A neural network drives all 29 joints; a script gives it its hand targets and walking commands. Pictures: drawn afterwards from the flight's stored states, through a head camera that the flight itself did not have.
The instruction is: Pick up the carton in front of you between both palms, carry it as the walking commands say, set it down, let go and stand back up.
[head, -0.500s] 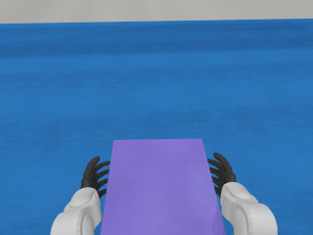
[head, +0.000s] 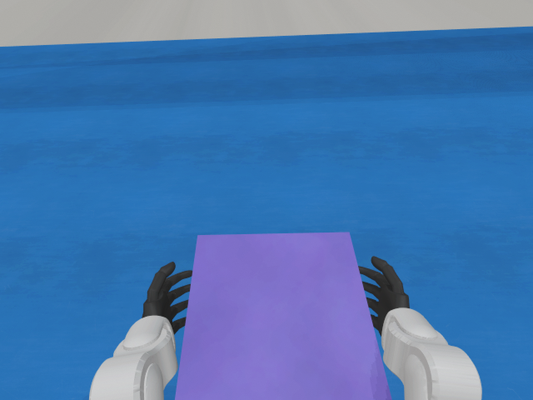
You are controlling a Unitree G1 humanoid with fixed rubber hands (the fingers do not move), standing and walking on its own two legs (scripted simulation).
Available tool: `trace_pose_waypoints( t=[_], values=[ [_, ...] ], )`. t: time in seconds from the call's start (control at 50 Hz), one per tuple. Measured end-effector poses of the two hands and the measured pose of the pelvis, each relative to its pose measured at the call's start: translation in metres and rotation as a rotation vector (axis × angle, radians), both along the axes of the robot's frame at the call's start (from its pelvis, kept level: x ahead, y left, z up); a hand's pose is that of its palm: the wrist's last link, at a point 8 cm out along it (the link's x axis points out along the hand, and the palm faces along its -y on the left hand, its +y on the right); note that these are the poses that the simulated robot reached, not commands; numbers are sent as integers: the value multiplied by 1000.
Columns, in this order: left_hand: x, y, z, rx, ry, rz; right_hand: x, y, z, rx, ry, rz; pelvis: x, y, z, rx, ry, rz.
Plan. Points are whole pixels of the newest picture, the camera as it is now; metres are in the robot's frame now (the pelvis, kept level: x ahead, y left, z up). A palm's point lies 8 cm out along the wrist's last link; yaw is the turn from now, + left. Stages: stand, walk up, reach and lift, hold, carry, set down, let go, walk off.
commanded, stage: carry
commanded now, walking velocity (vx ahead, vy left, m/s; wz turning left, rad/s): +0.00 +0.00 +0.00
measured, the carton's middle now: (274, 339) +0.23 +0.01 +0.01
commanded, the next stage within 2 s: none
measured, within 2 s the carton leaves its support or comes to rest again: neither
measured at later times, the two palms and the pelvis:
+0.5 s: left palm (202, 196) +0.45 +0.14 +0.08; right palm (371, 202) +0.43 -0.16 +0.08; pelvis +0.22 +0.00 -0.01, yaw -3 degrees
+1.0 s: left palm (208, 171) +0.54 +0.14 +0.07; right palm (358, 173) +0.52 -0.16 +0.07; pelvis +0.30 +0.00 +0.00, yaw -3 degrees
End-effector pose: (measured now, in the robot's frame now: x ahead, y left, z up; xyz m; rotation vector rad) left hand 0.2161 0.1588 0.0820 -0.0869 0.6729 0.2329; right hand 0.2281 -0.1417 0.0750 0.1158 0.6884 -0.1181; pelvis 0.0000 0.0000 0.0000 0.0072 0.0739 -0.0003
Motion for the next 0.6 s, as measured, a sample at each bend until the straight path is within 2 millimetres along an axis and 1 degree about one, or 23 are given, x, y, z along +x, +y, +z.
trace_pose_waypoints(
  t=[0.08,0.14,0.2,0.26,0.32,0.44,0.52,0.6],
  values=[
    [46,2,4,2,5,-1,44,2,2,0,5,-1,43,2,5,11,4,-13],
    [87,3,6,-9,-39,-31,75,2,6,-8,-40,-31,79,9,-1,0,-13,-19],
    [130,4,-1,-33,-84,-65,108,4,6,-42,-83,-60,116,16,-13,0,-25,-34],
    [162,0,-9,-48,-40,-92,133,0,4,-62,-39,-84,144,17,-11,11,-18,-49],
    [184,-7,-7,-42,-12,-118,148,-6,3,-49,-10,-110,166,16,-6,8,-16,-56],
    [221,-17,-3,-11,-21,-122,186,-16,1,-25,-20,-111,204,8,-6,10,-8,-59],
    [240,-19,-2,-9,-31,-107,210,-18,2,-25,-29,-95,222,3,-7,9,4,-57],
    [254,-18,1,-19,-27,-92,227,-17,8,-33,-26,-82,239,0,-1,2,4,-48]
  ],
)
